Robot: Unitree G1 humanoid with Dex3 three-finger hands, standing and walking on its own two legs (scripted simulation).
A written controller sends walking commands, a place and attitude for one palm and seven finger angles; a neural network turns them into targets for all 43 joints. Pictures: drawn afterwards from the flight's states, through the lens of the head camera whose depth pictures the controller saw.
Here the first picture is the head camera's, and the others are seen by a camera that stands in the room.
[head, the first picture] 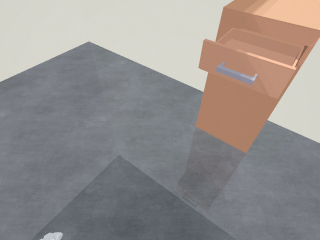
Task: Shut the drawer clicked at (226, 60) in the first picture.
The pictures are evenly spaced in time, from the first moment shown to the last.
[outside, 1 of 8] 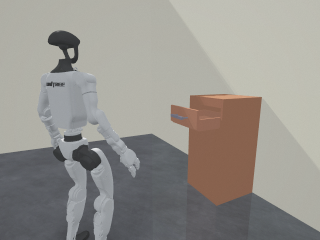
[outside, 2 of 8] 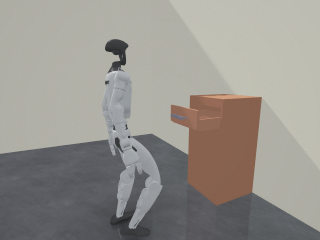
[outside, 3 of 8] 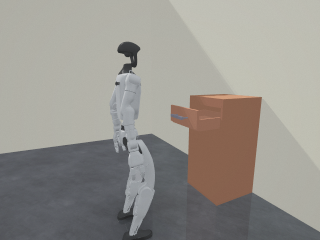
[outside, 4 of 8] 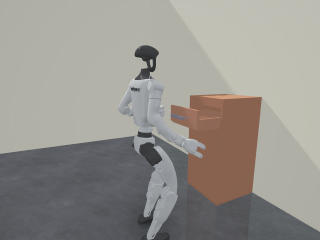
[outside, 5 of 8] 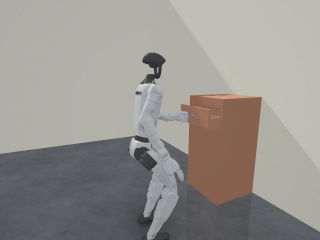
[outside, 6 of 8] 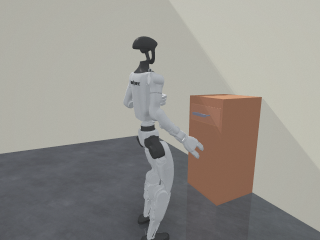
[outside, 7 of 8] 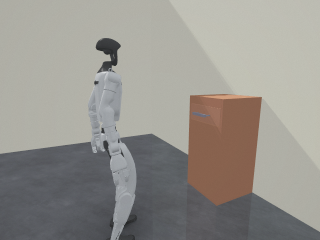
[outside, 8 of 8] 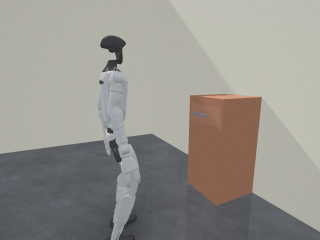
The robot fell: no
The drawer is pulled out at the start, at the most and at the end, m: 0.23 0.23 0.00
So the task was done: yes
